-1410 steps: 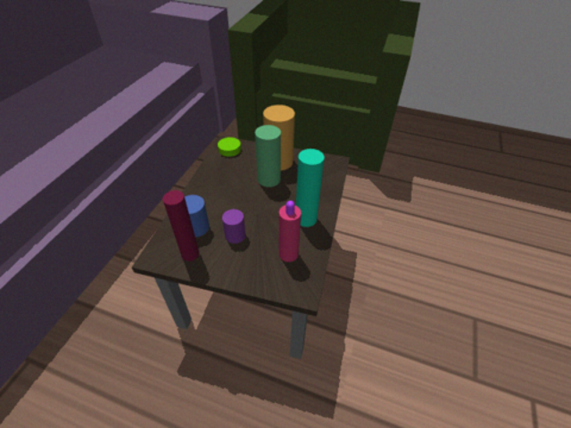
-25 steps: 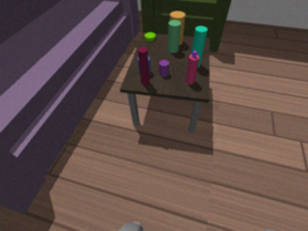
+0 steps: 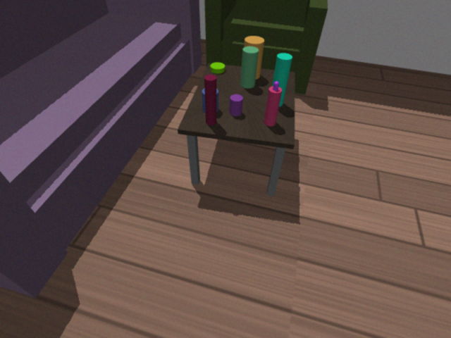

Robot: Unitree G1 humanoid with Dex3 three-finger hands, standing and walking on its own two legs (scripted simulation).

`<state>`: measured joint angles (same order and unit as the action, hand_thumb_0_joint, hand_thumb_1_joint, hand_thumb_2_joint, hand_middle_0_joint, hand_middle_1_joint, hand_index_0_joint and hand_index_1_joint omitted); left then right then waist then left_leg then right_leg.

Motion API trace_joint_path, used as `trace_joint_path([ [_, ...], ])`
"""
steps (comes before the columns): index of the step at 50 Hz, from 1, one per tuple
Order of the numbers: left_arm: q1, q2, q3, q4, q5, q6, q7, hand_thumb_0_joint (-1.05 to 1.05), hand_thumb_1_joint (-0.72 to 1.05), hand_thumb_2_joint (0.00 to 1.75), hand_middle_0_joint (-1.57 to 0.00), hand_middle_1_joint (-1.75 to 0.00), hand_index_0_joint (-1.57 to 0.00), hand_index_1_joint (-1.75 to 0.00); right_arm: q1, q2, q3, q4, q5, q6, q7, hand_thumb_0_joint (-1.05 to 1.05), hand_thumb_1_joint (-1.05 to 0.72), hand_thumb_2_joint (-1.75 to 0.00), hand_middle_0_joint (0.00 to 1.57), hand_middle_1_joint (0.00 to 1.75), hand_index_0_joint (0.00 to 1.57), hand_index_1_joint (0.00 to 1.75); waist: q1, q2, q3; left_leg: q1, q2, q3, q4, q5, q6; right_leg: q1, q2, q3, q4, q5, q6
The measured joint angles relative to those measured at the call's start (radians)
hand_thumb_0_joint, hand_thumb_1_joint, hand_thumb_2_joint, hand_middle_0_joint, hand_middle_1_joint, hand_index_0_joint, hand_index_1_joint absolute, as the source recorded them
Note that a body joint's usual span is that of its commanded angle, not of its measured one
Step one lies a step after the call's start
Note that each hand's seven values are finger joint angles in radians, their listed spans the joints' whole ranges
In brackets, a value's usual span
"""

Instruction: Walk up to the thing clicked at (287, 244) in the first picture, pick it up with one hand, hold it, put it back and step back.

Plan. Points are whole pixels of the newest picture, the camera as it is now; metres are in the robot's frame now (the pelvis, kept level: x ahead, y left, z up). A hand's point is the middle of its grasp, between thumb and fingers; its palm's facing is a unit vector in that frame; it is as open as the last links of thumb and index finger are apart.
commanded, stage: step back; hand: right
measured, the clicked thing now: (273, 103) +1.13 -0.18 -0.24
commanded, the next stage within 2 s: stand in 0.78 s
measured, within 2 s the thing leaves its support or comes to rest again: neither
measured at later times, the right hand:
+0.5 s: hand out of the picture +0.10 -0.24 -0.15, palm faces -0.02 +0.94 -0.34, open 7.4 cm
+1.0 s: hand out of the picture +0.15 -0.23 -0.14, palm faces -0.02 +0.94 -0.35, open 7.4 cm
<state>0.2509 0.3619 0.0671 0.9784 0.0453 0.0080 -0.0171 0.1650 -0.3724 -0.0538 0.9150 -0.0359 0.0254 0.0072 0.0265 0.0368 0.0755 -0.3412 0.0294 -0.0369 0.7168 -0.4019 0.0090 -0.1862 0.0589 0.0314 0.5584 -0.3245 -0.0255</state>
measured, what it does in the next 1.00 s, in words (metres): stands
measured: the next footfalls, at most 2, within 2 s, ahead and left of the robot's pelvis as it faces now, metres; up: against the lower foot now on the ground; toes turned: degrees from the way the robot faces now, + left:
none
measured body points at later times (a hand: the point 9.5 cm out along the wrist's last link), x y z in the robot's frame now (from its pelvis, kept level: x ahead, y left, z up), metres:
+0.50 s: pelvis +0.03 +0.01 +0.00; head +0.03 +0.02 +0.45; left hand +0.09 +0.33 -0.12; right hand +0.10 -0.29 -0.12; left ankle +0.03 +0.13 -0.73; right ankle +0.00 -0.11 -0.73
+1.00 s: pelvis +0.03 +0.02 +0.01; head +0.06 +0.03 +0.46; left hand +0.12 +0.32 -0.12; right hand +0.15 -0.28 -0.11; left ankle +0.03 +0.13 -0.73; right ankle +0.00 -0.11 -0.73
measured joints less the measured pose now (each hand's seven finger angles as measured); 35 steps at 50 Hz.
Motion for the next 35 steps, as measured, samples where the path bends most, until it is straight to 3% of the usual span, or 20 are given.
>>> trace_joint_path([
  [3,0.012,-0.012,-0.006,0.007,-0.001,-0.015,0.000,0.01,0.90,0.90,-0.20,-0.30,-0.21,-0.30,0.018,-0.011,-0.004,0.024,0.010,-0.006,0.005,0.00,-0.90,-0.90,0.20,0.30,0.20,0.30,0.012,-0.004,-0.011,-0.017,-0.039,-0.033,0.071,-0.029,-0.007,0.001,-0.018,0.004,-0.011,0.007,-0.003],
  [6,0.011,-0.014,-0.009,0.007,-0.002,-0.020,-0.002,0.01,0.90,0.90,-0.20,-0.30,-0.21,-0.30,0.040,-0.020,-0.005,0.049,0.013,-0.018,0.011,0.00,-0.90,-0.90,0.20,0.30,0.20,0.30,0.011,-0.007,-0.021,0.012,-0.034,-0.020,0.006,-0.020,-0.008,0.003,-0.037,-0.006,-0.018,0.012,0.013],
  [10,-0.012,0.004,-0.017,0.007,-0.012,-0.007,-0.004,0.01,0.90,0.90,-0.20,-0.30,-0.21,-0.30,0.053,-0.003,-0.010,0.081,0.007,-0.035,0.007,0.00,-0.90,-0.90,0.20,0.30,0.20,0.30,0.006,-0.048,-0.014,0.084,-0.056,0.014,-0.149,0.154,0.000,-0.009,-0.081,-0.002,0.040,-0.023,0.034],
  [13,-0.025,0.016,-0.020,0.022,-0.025,0.001,-0.004,0.01,0.90,0.90,-0.20,-0.30,-0.21,-0.30,0.051,0.017,-0.001,0.087,0.001,-0.042,0.010,0.00,-0.90,-0.90,0.20,0.30,0.20,0.30,0.003,-0.062,-0.025,0.083,-0.054,0.032,-0.146,0.138,0.015,-0.034,-0.075,0.007,0.093,-0.110,0.009],
  [16,-0.038,0.034,-0.016,0.033,-0.028,-0.005,-0.004,0.01,0.90,0.90,-0.20,-0.30,-0.20,-0.30,0.039,0.039,0.009,0.084,-0.002,-0.048,0.013,0.00,-0.90,-0.90,0.20,0.30,0.20,0.30,-0.005,-0.072,-0.023,0.087,-0.041,0.043,-0.154,0.135,0.009,-0.035,-0.072,-0.008,0.066,-0.117,-0.003],
  [19,-0.059,0.030,-0.014,0.050,-0.026,-0.018,0.000,0.01,0.90,0.90,-0.20,-0.30,-0.20,-0.30,0.030,0.043,0.013,0.090,0.009,-0.043,0.013,0.00,-0.90,-0.90,0.21,0.30,0.20,0.30,-0.016,-0.050,-0.018,0.092,-0.021,0.029,-0.149,0.127,-0.004,0.004,-0.058,-0.026,-0.022,0.024,0.020],
  [23,-0.070,0.020,-0.020,0.051,-0.020,-0.033,-0.001,0.01,0.90,0.90,-0.20,-0.30,-0.20,-0.30,0.027,0.035,0.014,0.104,0.014,-0.036,0.011,0.00,-0.90,-0.90,0.21,0.30,0.20,0.30,-0.018,-0.024,-0.035,0.086,-0.018,0.008,-0.123,0.099,-0.004,0.019,-0.049,-0.041,-0.030,0.000,0.024],
  [29,-0.104,0.011,-0.025,0.055,-0.029,-0.024,0.006,0.01,0.90,0.90,-0.20,-0.30,-0.21,-0.30,0.006,0.025,0.010,0.122,0.018,-0.057,0.005,0.00,-0.90,-0.90,0.20,0.30,0.20,0.30,-0.014,-0.037,-0.027,0.113,-0.051,0.016,-0.138,0.085,0.007,0.026,-0.083,-0.035,0.001,-0.041,0.040],
  [35,-0.162,0.019,-0.023,0.042,-0.038,-0.022,0.017,0.01,0.90,0.90,-0.20,-0.30,-0.20,-0.30,-0.029,0.031,0.008,0.110,0.027,-0.056,-0.005,0.00,-0.90,-0.90,0.20,0.30,0.20,0.30,-0.008,-0.046,-0.004,0.103,-0.044,0.012,-0.105,0.061,0.006,0.013,-0.076,-0.041,0.040,-0.056,0.029],
])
